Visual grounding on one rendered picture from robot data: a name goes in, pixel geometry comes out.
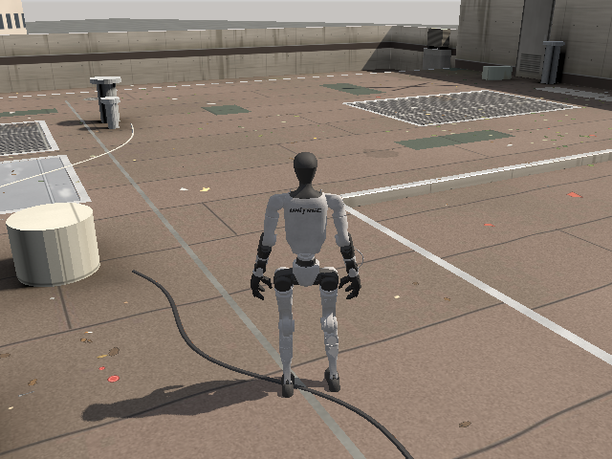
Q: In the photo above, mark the right robot upper arm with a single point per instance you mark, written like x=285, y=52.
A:
x=335, y=203

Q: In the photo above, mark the robot right hand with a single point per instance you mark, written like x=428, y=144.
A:
x=355, y=285

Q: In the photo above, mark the left robot upper arm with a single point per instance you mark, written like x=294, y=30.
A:
x=276, y=202

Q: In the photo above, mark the right robot foot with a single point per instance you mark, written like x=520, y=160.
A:
x=334, y=383

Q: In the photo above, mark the right robot forearm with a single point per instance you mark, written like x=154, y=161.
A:
x=349, y=258

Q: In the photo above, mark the left robot forearm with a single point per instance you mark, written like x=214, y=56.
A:
x=261, y=258

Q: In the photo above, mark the robot left shin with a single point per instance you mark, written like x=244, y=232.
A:
x=286, y=352

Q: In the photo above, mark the robot left hand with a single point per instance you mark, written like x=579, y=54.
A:
x=255, y=286

